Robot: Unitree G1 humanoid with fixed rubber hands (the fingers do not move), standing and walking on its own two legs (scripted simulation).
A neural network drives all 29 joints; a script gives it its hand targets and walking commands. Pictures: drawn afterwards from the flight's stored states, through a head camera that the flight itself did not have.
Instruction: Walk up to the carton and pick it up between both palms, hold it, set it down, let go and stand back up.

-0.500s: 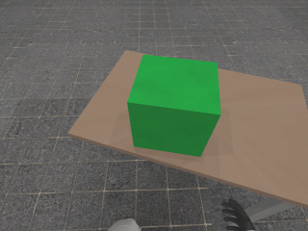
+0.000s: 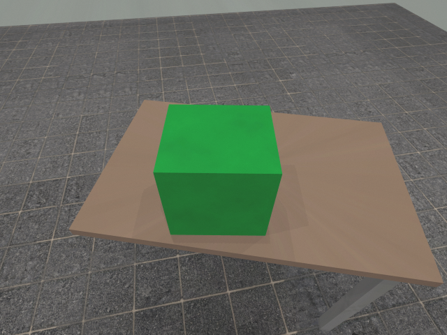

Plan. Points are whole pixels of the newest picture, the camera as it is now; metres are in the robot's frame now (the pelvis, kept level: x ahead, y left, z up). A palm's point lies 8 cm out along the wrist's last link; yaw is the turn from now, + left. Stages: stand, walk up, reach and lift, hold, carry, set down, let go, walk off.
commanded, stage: walk up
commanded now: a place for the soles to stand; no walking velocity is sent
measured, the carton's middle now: (218, 172) +0.44 +0.02 +0.01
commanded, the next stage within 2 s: reach and lift in 1.88 s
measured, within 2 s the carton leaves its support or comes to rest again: neither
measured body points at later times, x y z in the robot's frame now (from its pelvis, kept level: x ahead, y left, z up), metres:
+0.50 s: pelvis -0.01 +0.02 -0.01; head +0.00 +0.01 +0.44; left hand +0.11 +0.28 -0.11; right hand +0.08 -0.27 -0.12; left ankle +0.06 +0.11 -0.73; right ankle -0.03 -0.11 -0.73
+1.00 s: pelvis -0.03 +0.02 +0.00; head -0.03 +0.02 +0.44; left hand +0.13 +0.25 -0.12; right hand -0.05 -0.25 -0.13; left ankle +0.04 +0.12 -0.73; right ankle -0.05 -0.10 -0.73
